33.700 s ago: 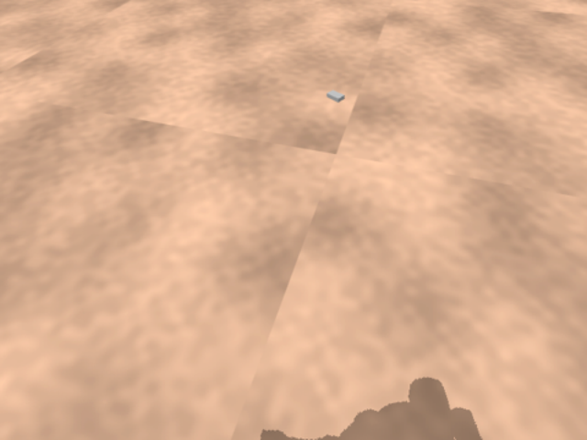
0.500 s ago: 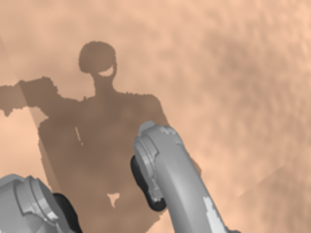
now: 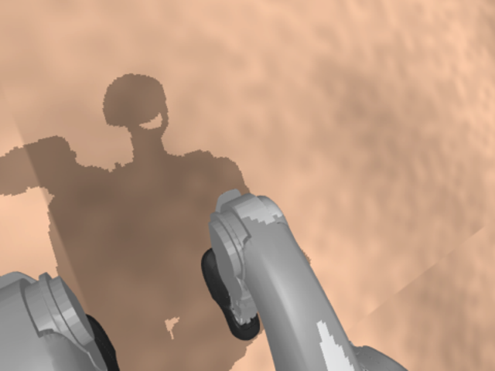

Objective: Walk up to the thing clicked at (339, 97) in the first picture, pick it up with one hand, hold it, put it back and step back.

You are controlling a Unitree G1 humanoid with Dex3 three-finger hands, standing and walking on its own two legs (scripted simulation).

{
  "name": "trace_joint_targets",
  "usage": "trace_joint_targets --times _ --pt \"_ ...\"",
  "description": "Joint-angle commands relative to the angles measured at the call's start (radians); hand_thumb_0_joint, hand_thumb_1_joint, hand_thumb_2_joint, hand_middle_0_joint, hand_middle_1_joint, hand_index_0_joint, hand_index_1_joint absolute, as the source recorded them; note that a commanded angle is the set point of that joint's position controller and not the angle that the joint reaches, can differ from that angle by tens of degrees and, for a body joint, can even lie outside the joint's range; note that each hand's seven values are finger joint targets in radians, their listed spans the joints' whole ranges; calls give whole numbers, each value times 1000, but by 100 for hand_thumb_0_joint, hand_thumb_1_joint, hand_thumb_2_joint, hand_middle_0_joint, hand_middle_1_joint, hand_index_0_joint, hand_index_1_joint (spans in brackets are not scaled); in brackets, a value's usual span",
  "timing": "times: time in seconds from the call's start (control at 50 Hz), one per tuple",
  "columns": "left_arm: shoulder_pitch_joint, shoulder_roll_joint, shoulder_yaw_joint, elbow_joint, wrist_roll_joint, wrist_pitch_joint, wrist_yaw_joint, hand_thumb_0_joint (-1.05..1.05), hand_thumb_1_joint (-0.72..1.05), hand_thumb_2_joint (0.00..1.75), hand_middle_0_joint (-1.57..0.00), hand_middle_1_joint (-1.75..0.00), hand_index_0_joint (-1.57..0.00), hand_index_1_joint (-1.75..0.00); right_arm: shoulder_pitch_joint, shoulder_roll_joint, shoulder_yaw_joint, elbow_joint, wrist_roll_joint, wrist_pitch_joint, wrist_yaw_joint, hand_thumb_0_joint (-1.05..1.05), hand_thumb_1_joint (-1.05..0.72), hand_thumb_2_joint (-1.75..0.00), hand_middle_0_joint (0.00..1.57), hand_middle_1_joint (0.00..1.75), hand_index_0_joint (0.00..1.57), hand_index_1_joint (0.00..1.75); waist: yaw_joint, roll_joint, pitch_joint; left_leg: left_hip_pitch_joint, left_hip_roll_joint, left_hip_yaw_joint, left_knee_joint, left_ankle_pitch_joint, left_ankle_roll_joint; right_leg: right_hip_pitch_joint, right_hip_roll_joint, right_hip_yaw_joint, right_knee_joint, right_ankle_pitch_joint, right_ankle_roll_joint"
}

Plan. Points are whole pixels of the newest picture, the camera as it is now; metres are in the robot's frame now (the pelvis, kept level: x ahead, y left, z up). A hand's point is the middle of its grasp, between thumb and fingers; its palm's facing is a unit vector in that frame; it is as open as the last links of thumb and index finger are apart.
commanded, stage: rest palm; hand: left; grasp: from above
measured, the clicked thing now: out of the picture +0.45 +0.32 -0.30
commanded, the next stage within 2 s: close in 0.60 s
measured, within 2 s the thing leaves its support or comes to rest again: neither
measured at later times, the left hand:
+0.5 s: hand out of the picture +0.44 +0.31 -0.26, palm faces -0.10 -0.42 -0.90, open 12.5 cm
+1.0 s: hand out of the picture +0.44 +0.31 -0.26, palm faces -0.12 -0.42 -0.90, open 11.9 cm
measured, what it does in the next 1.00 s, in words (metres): stands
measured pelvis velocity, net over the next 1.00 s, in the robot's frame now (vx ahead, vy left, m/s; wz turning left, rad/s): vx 0.00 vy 0.00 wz -0.03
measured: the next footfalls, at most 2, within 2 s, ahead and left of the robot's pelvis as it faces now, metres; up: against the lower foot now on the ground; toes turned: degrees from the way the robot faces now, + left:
none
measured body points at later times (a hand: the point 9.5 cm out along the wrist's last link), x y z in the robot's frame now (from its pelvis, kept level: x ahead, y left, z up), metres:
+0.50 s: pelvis +0.00 +0.00 +0.00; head +0.30 +0.10 +0.31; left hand +0.44 +0.32 -0.21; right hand +0.01 -0.24 -0.06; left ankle +0.07 +0.14 -0.28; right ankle +0.11 -0.12 -0.28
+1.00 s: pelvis +0.00 +0.00 +0.00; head +0.30 +0.10 +0.32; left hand +0.44 +0.32 -0.20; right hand +0.01 -0.25 -0.06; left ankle +0.07 +0.14 -0.28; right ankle +0.11 -0.12 -0.28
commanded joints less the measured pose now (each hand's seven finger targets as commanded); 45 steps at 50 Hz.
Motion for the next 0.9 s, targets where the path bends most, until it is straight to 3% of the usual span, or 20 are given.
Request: trace_joint_targets --times 0.0,0.12,0.22,0.26,0.3,0.42,0.44,0.48,0.52,0.56,0.58,0.64,0.68,0.76,0.78,0.8,0.82,0.84,0.86,0.88 --pt "-262 196 -21 -96 21 -14 54 0 -32 76 -18 -105 -24 -99 235 -339 -55 29 6 5 -3 0 -91 -91 20 30 20 30 -81 436 -628 448 19 120 -221 174 61 358 11 -141 -221 276 -63" --pt "-232 226 -3 -83 29 -13 67 0 -32 82 -22 -104 -25 -101 229 -349 -42 11 10 3 0 0 -92 -91 20 30 20 30 -79 459 -634 462 24 119 -220 177 56 383 16 -143 -223 285 -64" --pt "-236 210 -8 -100 -11 -9 70 0 -31 82 -22 -104 -25 -100 235 -358 -35 -14 9 5 6 0 -91 -91 20 30 20 30 -90 463 -639 494 27 104 -217 202 52 395 15 -155 -203 305 -63" --pt "-241 231 -3 -108 -9 -9 71 0 -34 81 -19 -103 -23 -100 235 -359 -29 -24 15 7 5 0 -91 -91 20 30 20 30 -88 476 -633 486 32 98 -217 210 52 386 14 -155 -204 318 -66" --pt "-249 203 -30 -116 -24 -6 60 0 -31 79 -19 -105 -24 -100 229 -358 -27 -30 9 10 9 0 -91 -91 20 30 20 30 -101 481 -613 486 28 96 -212 205 52 375 8 -165 -185 306 -64" --pt "-226 210 -28 -99 -46 2 51 0 -27 82 -21 -107 -26 -102 252 -373 -17 -42 16 17 10 0 -91 -91 20 30 20 30 -112 457 -621 478 26 97 -200 210 56 392 20 -162 -200 316 -60" --pt "-233 211 -42 -116 -46 2 49 0 -28 81 -20 -105 -25 -100 241 -369 -14 -42 15 17 7 0 -91 -91 20 30 20 30 -107 463 -615 480 26 95 -202 208 54 388 16 -164 -194 314 -62" --pt "-236 253 -26 -114 -24 2 47 0 -27 79 -20 -108 -26 -102 240 -372 -13 -33 23 19 4 0 -91 -91 20 30 20 30 -97 468 -612 458 27 102 -212 186 55 388 18 -161 -208 304 -66" --pt "-232 223 -36 -113 -44 7 48 0 -29 83 -19 -109 -24 -104 248 -368 -10 -46 20 23 6 0 -91 -91 20 30 20 30 -104 456 -619 472 26 99 -195 216 56 407 19 -162 -200 329 -61" --pt "-241 229 -41 -127 -37 6 44 0 -27 85 -21 -110 -26 -105 253 -362 -6 -43 17 19 3 0 -91 -91 20 30 20 30 -113 453 -622 455 23 105 -195 198 61 410 23 -160 -216 319 -61" --pt "-233 232 -29 -116 -50 7 46 0 -25 85 -22 -109 -27 -104 251 -375 -13 -45 25 20 3 0 -91 -91 20 30 20 30 -109 450 -612 459 26 98 -198 200 59 405 20 -163 -210 316 -59" --pt "-234 261 -21 -120 -33 8 46 0 -26 87 -24 -109 -28 -105 251 -369 -6 -33 25 17 -2 0 -91 -91 20 30 20 30 -104 449 -625 455 27 103 -201 198 58 422 23 -161 -220 320 -60" --pt "-228 237 -37 -124 -42 11 41 0 -25 88 -24 -109 -28 -105 248 -366 -5 -42 24 18 2 0 -91 -91 20 30 20 30 -107 448 -615 459 27 95 -201 201 59 413 21 -168 -207 315 -60" --pt "-227 252 -24 -129 -43 11 39 0 -11 81 -35 -98 -39 -94 254 -375 -6 -42 28 21 0 0 -90 -90 20 30 20 30 -105 461 -627 463 32 91 -211 214 56 421 27 -166 -215 330 -61" --pt "-225 229 -41 -140 -61 16 34 0 -9 82 -37 -98 -40 -95 240 -365 -4 -57 29 22 1 0 -90 -90 20 30 20 30 -100 453 -616 478 30 88 -203 223 54 409 20 -169 -195 332 -59" --pt "-234 245 -40 -145 -48 16 31 0 -8 80 -36 -98 -40 -94 219 -366 -5 -37 30 20 -1 0 -90 -90 20 30 20 30 -94 461 -614 466 31 98 -208 191 55 399 22 -174 -205 304 -62" --pt "-238 230 -51 -145 -51 17 25 0 -5 78 -38 -97 -42 -92 230 -360 -2 -45 27 18 -1 0 -90 -90 20 30 20 30 -111 449 -613 459 28 99 -200 188 59 403 26 -168 -214 308 -58" --pt "-203 237 -34 -127 -43 18 28 0 -6 77 -38 -95 -42 -91 244 -371 -9 -51 33 19 -5 0 -90 -90 20 30 20 30 -100 441 -620 460 32 94 -212 191 57 414 32 -166 -225 309 -63" --pt "-224 239 -55 -146 -35 20 24 0 -5 76 -38 -95 -42 -90 234 -360 -5 -43 33 20 -4 0 -90 -90 20 30 20 30 -101 448 -608 444 27 100 -204 180 60 401 24 -164 -223 301 -62" --pt "-219 235 -48 -135 -40 19 23 0 -6 74 -38 -93 -42 -89 228 -364 -10 -33 34 19 -4 0 -90 -90 20 30 20 30 -100 449 -598 445 29 95 -214 172 58 390 24 -169 -218 289 -61"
